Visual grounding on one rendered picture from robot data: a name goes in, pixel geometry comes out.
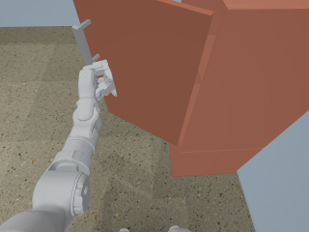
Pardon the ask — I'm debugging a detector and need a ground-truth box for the robot left forearm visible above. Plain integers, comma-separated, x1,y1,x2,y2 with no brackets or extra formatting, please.
32,98,102,207

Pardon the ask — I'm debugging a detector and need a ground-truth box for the handle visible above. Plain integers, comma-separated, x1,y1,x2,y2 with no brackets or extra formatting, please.
71,19,100,66

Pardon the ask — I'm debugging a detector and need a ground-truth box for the cupboard door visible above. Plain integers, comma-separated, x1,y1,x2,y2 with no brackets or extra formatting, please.
72,0,214,146

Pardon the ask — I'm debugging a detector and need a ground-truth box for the left robot upper arm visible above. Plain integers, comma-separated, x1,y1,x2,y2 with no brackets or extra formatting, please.
0,170,91,232

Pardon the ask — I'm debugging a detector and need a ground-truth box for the left robot hand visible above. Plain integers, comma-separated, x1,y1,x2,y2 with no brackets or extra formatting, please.
78,60,118,102

